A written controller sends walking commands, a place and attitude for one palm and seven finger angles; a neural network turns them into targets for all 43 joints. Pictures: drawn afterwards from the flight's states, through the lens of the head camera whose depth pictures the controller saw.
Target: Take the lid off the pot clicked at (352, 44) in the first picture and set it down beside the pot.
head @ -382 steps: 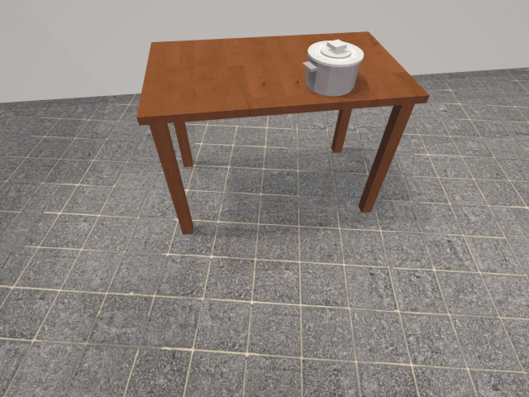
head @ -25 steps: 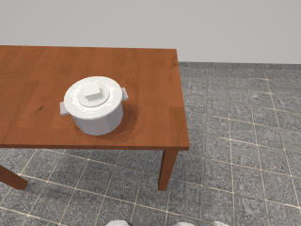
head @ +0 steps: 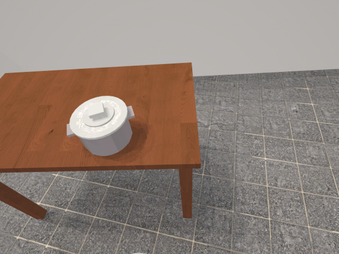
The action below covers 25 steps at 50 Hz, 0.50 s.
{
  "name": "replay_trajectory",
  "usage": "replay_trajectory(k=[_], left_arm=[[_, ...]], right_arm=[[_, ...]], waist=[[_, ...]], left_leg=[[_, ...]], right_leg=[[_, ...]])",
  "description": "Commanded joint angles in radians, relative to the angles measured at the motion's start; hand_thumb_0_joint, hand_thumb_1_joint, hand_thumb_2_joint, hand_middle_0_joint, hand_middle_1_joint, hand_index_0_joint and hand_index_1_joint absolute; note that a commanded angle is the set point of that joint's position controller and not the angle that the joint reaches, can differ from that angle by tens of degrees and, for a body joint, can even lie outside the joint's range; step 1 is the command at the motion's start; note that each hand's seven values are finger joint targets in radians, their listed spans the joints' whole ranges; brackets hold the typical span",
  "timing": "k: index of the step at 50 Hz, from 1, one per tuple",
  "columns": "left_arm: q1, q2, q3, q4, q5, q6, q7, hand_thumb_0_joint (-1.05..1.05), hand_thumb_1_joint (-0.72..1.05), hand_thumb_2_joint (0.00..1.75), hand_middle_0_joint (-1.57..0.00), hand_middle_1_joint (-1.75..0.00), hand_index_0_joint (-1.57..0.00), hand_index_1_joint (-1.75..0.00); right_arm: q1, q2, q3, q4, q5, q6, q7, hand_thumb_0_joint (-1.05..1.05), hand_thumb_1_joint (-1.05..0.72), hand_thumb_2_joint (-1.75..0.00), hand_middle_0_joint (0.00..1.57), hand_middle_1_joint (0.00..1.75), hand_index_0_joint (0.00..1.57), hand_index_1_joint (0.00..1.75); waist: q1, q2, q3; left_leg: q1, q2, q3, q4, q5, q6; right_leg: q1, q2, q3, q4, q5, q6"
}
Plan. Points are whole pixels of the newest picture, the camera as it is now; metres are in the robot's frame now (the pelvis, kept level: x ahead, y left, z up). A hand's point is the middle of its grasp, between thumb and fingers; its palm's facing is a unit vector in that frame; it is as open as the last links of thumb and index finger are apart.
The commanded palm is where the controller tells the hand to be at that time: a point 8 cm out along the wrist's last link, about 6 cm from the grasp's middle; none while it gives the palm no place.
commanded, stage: come to a stop and stand still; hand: left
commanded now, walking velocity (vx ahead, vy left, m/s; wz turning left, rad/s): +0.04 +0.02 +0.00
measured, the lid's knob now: (96, 110) +0.50 +0.29 +0.03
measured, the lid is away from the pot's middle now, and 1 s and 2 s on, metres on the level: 0.00 0.00 0.00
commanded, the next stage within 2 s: look again from close up in 0.44 s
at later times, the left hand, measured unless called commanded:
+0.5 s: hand out of the picture -0.02 +0.21 -0.18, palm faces +0.07 -0.98 -0.21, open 7.3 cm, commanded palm none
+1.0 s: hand out of the picture +0.01 +0.26 -0.19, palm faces +0.01 -0.98 -0.20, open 7.3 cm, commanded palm none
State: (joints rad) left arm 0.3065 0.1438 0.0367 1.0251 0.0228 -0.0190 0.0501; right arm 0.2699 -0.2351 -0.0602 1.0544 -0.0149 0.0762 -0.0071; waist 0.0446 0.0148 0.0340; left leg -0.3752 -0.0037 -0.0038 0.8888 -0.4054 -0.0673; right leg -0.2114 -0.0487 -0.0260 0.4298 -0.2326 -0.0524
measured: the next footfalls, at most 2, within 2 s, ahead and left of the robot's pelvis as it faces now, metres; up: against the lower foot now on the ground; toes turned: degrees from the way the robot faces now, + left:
left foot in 0.20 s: +0.03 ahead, +0.18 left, +0.00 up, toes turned +0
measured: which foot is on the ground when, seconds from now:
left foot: up 0.00-0.18, down 0.20-1.00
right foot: down 0.00-1.00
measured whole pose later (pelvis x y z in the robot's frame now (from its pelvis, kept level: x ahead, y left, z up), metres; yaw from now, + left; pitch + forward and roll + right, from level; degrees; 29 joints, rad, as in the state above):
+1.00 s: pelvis -0.01 +0.09 -0.01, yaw -1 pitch -1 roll -1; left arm 0.28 0.18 0.00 1.06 0.01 -0.02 0.04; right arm 0.31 -0.13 0.01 1.10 -0.01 -0.01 -0.01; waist -0.01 -0.02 0.02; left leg -0.23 -0.02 0.02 0.52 -0.28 0.04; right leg -0.21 -0.02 -0.02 0.50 -0.27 0.02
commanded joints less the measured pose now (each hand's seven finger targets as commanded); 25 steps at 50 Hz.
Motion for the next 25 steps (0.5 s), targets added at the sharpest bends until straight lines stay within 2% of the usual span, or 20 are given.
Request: replay_trajectory(k=[1,3,6,7,8,9,10,11,12,13,15,16,17,18,19,20,21,22,23,25], left_arm=[[0.098,0.214,0.052,-0.007,0.010,0.007,0.011,0.00,0.90,0.90,-0.20,-0.30,-0.20,-0.30],[0.058,0.226,0.051,-0.011,0.013,0.011,0.004,0.00,0.90,0.90,-0.20,-0.30,-0.20,-0.30],[0.017,0.203,0.045,-0.001,0.003,0.018,-0.001,0.00,0.90,0.90,-0.20,-0.30,-0.20,-0.30],[0.021,0.177,0.036,0.002,-0.001,0.021,-0.003,0.00,0.90,0.90,-0.20,-0.30,-0.20,-0.30],[0.033,0.150,0.029,0.004,-0.004,0.026,-0.006,0.00,0.90,0.90,-0.20,-0.30,-0.20,-0.30],[0.056,0.094,0.022,0.000,-0.008,0.031,-0.007,0.00,0.90,0.90,-0.20,-0.30,-0.20,-0.30],[0.052,0.074,0.014,0.003,-0.006,0.032,-0.006,0.00,0.90,0.90,-0.20,-0.30,-0.20,-0.30],[0.059,0.062,0.009,0.003,-0.003,0.030,-0.010,0.00,0.90,0.90,-0.20,-0.30,-0.20,-0.30],[0.059,0.061,0.008,0.022,0.002,0.033,-0.014,0.00,0.90,0.90,-0.20,-0.30,-0.20,-0.30],[0.070,0.072,0.008,0.038,0.005,0.040,-0.016,0.00,0.90,0.90,-0.20,-0.30,-0.20,-0.30],[0.082,0.084,0.007,0.048,0.004,0.039,-0.016,0.00,0.90,0.90,-0.20,-0.30,-0.20,-0.30],[0.094,0.078,0.003,0.055,0.001,0.034,-0.018,0.00,0.90,0.90,-0.20,-0.30,-0.20,-0.30],[0.116,0.075,0.000,0.065,-0.003,0.028,-0.017,0.00,0.90,0.90,-0.20,-0.30,-0.20,-0.30],[0.138,0.082,-0.001,0.077,-0.003,0.019,-0.017,0.00,0.90,0.90,-0.20,-0.30,-0.20,-0.30],[0.133,0.098,-0.004,0.082,-0.002,0.008,-0.014,0.00,0.90,0.90,-0.20,-0.30,-0.20,-0.30],[0.110,0.124,-0.004,0.081,-0.002,0.000,-0.012,0.00,0.90,0.90,-0.20,-0.30,-0.20,-0.30],[0.092,0.135,-0.003,0.083,-0.005,-0.008,-0.013,0.00,0.90,0.90,-0.20,-0.30,-0.20,-0.30],[0.076,0.129,-0.003,0.087,-0.008,-0.014,-0.013,0.00,0.90,0.90,-0.20,-0.30,-0.20,-0.30],[0.063,0.124,-0.005,0.085,-0.009,-0.016,-0.013,0.00,0.90,0.90,-0.20,-0.30,-0.20,-0.30],[0.050,0.108,-0.008,0.083,-0.012,-0.015,-0.012,0.00,0.90,0.90,-0.20,-0.30,-0.20,-0.30]], right_arm=[[-0.043,-0.018,0.005,-0.102,0.006,-0.033,0.000,0.00,-0.90,-0.90,0.20,0.30,0.20,0.30],[-0.025,-0.005,0.007,-0.095,0.011,-0.040,0.002,0.00,-0.90,-0.90,0.20,0.30,0.20,0.30],[0.048,0.010,0.016,-0.059,0.010,-0.056,-0.005,0.00,-0.90,-0.90,0.20,0.30,0.20,0.30],[0.065,0.000,0.020,-0.050,0.012,-0.068,-0.009,0.00,-0.90,-0.90,0.20,0.30,0.20,0.30],[0.078,-0.037,0.012,-0.045,0.010,-0.077,-0.013,0.00,-0.90,-0.90,0.20,0.30,0.20,0.30],[0.075,-0.097,0.003,-0.055,0.000,-0.079,-0.018,0.00,-0.90,-0.90,0.20,0.30,0.20,0.30],[0.049,-0.117,0.004,-0.070,-0.002,-0.073,-0.023,0.00,-0.90,-0.90,0.20,0.30,0.20,0.30],[0.003,-0.106,0.011,-0.082,-0.005,-0.068,-0.024,0.00,-0.90,-0.90,0.20,0.30,0.20,0.30],[-0.027,-0.076,0.021,-0.076,-0.005,-0.073,-0.026,0.00,-0.90,-0.90,0.20,0.30,0.20,0.30],[-0.031,-0.065,0.025,-0.066,-0.002,-0.079,-0.028,0.00,-0.90,-0.90,0.20,0.30,0.20,0.30],[-0.043,-0.039,0.032,-0.072,-0.002,-0.076,-0.033,0.00,-0.90,-0.90,0.20,0.30,0.20,0.30],[-0.041,-0.042,0.034,-0.069,-0.002,-0.075,-0.035,0.00,-0.90,-0.90,0.20,0.30,0.20,0.30],[-0.035,-0.042,0.036,-0.066,-0.001,-0.076,-0.035,0.00,-0.90,-0.90,0.20,0.30,0.20,0.30],[-0.024,-0.037,0.036,-0.061,0.005,-0.078,-0.036,0.00,-0.90,-0.90,0.20,0.30,0.20,0.30],[-0.015,-0.022,0.038,-0.059,0.011,-0.079,-0.035,0.00,-0.90,-0.90,0.20,0.30,0.20,0.30],[-0.001,-0.001,0.040,-0.058,0.015,-0.078,-0.032,0.00,-0.90,-0.90,0.20,0.30,0.20,0.30],[0.010,0.009,0.041,-0.047,0.013,-0.075,-0.031,0.00,-0.90,-0.90,0.20,0.30,0.20,0.30],[0.021,0.008,0.041,-0.035,0.009,-0.071,-0.031,0.00,-0.90,-0.90,0.20,0.30,0.20,0.30],[0.036,0.007,0.040,-0.022,0.010,-0.069,-0.030,0.00,-0.90,-0.90,0.20,0.30,0.20,0.30],[0.052,0.003,0.045,0.001,0.007,-0.076,-0.031,0.00,-0.90,-0.90,0.20,0.30,0.20,0.30]], waist=[[0.016,-0.199,-0.061],[0.001,-0.231,-0.048],[-0.045,-0.197,-0.025],[-0.049,-0.143,-0.019],[-0.053,-0.036,-0.023],[-0.045,0.147,0.004],[-0.033,0.180,0.046],[-0.012,0.124,0.091],[-0.008,0.130,0.094],[-0.005,0.239,0.082],[-0.001,0.211,0.079],[0.003,0.185,0.066],[0.010,0.136,0.038],[0.016,0.047,0.022],[0.001,-0.017,0.007],[-0.022,-0.064,0.007],[-0.035,-0.127,-0.004],[-0.045,-0.197,0.002],[-0.050,-0.205,0.016],[-0.052,-0.087,0.003]], left_leg=[[-0.067,0.015,0.001,-0.084,-0.004,0.011],[0.034,0.007,0.019,-0.181,0.007,0.022],[0.257,-0.012,0.047,-0.444,0.194,0.033],[0.317,0.007,0.032,-0.513,0.225,0.040],[0.345,0.080,-0.038,-0.545,0.215,0.057],[0.272,0.217,-0.223,-0.615,0.173,0.114],[0.133,0.287,-0.288,-0.693,0.119,0.181],[0.015,0.272,-0.249,-0.708,0.039,0.201],[0.014,0.221,-0.224,-0.720,0.021,0.187],[0.029,0.210,-0.216,-0.728,0.061,0.190],[0.035,0.190,-0.173,-0.682,0.168,0.199],[0.053,0.182,-0.156,-0.648,0.222,0.198],[0.082,0.173,-0.146,-0.605,0.263,0.191],[0.094,0.149,-0.126,-0.550,0.286,0.169],[0.117,0.098,-0.093,-0.491,0.300,0.127],[0.138,0.066,-0.056,-0.464,0.270,0.095],[0.164,0.051,-0.038,-0.455,0.248,0.077],[0.189,0.050,-0.030,-0.451,0.232,0.066],[0.206,0.057,-0.028,-0.471,0.228,0.068],[0.241,0.078,-0.045,-0.502,0.293,0.071]], right_leg=[[0.144,-0.265,0.249,-0.111,0.389,-0.136],[0.053,-0.249,0.232,-0.129,0.261,-0.120],[-0.100,-0.177,0.184,-0.098,0.054,-0.048],[-0.139,-0.128,0.159,-0.052,0.003,-0.020],[-0.190,-0.071,0.117,0.023,-0.091,0.006],[-0.217,0.002,0.046,0.114,-0.170,0.042],[-0.158,0.023,-0.005,0.205,-0.227,0.060],[-0.111,0.020,0.003,0.253,-0.219,0.055],[-0.111,0.017,0.000,0.269,-0.193,0.057],[-0.111,0.004,0.004,0.298,-0.196,0.060],[-0.090,-0.002,0.021,0.292,-0.179,0.059],[-0.065,-0.003,0.017,0.227,-0.155,0.062],[-0.026,-0.004,0.017,0.124,-0.098,0.064],[0.022,-0.005,0.030,0.000,0.004,0.068],[0.029,-0.042,0.115,-0.074,0.087,0.052],[0.012,-0.095,0.167,-0.101,0.131,0.033],[-0.001,-0.122,0.191,-0.114,0.164,0.012],[-0.020,-0.126,0.198,-0.130,0.180,-0.002],[-0.030,-0.121,0.177,-0.139,0.179,-0.005],[-0.033,-0.090,0.148,-0.114,0.173,0.005]])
